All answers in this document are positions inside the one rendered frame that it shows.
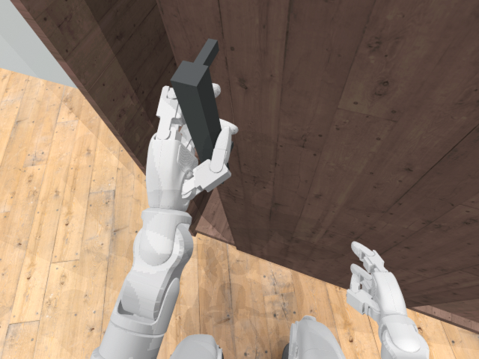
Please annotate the right robot hand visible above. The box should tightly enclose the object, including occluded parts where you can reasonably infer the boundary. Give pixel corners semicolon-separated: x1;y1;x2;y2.
347;242;408;325

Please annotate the left robot thigh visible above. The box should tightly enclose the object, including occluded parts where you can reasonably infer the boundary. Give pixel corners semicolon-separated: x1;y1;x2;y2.
169;334;222;359

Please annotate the right robot forearm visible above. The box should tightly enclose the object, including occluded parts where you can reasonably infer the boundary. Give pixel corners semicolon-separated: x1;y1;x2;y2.
378;314;430;359

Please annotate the robot thigh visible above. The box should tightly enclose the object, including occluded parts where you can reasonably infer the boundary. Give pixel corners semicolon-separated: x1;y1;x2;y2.
169;334;222;359
289;319;346;359

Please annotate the left robot forearm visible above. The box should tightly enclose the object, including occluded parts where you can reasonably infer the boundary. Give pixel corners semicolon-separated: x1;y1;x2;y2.
90;207;194;359

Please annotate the right robot thigh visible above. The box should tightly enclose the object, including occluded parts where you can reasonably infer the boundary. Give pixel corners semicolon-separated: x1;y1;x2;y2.
289;319;346;359

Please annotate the handle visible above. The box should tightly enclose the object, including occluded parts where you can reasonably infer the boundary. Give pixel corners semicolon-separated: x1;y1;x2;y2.
170;38;234;184

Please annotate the wardrobe door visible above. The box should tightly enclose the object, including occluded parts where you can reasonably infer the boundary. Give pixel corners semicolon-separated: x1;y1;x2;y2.
430;299;479;323
156;0;479;308

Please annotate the left robot hand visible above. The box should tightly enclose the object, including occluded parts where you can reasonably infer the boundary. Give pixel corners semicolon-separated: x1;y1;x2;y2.
146;83;239;212

